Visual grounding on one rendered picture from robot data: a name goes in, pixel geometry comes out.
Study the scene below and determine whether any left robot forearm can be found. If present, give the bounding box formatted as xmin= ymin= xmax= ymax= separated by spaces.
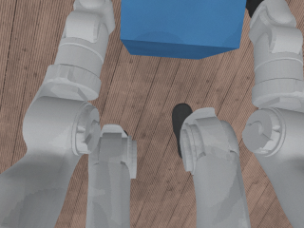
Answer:
xmin=22 ymin=0 xmax=116 ymax=140

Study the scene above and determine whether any robot right shin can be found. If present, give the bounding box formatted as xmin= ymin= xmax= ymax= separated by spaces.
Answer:
xmin=181 ymin=107 xmax=239 ymax=157

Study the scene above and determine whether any carton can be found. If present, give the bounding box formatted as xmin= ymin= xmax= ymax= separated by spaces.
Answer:
xmin=120 ymin=0 xmax=247 ymax=60

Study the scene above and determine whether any right robot foot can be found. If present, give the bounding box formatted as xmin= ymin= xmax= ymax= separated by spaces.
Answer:
xmin=172 ymin=103 xmax=193 ymax=158

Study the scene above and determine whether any left robot upper arm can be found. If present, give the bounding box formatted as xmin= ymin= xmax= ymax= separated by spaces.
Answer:
xmin=0 ymin=96 xmax=102 ymax=228

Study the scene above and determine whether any robot right hand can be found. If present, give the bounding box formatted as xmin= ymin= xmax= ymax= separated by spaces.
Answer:
xmin=245 ymin=0 xmax=264 ymax=18

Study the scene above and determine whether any right robot upper arm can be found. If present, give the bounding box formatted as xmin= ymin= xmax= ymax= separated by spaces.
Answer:
xmin=242 ymin=106 xmax=304 ymax=228

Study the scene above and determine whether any right robot forearm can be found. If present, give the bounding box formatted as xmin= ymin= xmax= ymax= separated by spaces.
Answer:
xmin=248 ymin=0 xmax=304 ymax=113

